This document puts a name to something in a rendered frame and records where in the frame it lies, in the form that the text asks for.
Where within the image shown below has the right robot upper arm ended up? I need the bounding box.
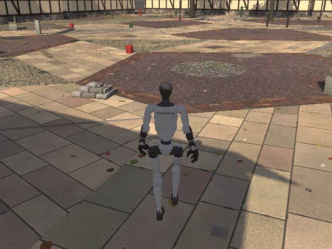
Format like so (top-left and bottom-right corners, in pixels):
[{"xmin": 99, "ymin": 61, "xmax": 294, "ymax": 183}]
[{"xmin": 177, "ymin": 104, "xmax": 190, "ymax": 134}]

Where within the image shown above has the left robot hand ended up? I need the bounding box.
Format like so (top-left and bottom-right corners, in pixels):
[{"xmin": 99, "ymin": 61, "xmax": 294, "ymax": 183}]
[{"xmin": 138, "ymin": 144, "xmax": 149, "ymax": 155}]

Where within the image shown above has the right robot foot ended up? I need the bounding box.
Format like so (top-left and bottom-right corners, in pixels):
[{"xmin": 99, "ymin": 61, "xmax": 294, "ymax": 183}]
[{"xmin": 171, "ymin": 193, "xmax": 178, "ymax": 205}]

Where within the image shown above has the right robot forearm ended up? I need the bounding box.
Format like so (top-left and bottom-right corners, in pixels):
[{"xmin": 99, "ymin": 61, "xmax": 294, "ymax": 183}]
[{"xmin": 186, "ymin": 126, "xmax": 197, "ymax": 150}]

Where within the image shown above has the left robot upper arm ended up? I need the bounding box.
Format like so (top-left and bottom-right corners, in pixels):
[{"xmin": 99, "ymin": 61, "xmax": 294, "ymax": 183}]
[{"xmin": 142, "ymin": 104, "xmax": 155, "ymax": 133}]

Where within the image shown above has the robot foot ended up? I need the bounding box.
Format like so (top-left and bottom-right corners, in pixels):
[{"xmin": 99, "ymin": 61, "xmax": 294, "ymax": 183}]
[
  {"xmin": 171, "ymin": 193, "xmax": 178, "ymax": 205},
  {"xmin": 156, "ymin": 207, "xmax": 164, "ymax": 221}
]

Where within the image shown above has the left robot forearm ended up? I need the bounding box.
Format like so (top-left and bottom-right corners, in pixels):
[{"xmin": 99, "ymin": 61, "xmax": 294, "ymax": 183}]
[{"xmin": 139, "ymin": 125, "xmax": 147, "ymax": 145}]

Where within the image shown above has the left robot foot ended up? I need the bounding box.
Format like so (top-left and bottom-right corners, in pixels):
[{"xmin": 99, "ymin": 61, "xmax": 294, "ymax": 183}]
[{"xmin": 156, "ymin": 207, "xmax": 164, "ymax": 221}]

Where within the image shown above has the right robot hand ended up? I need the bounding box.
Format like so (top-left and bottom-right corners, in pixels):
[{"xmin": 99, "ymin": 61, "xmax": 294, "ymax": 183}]
[{"xmin": 187, "ymin": 149, "xmax": 199, "ymax": 163}]

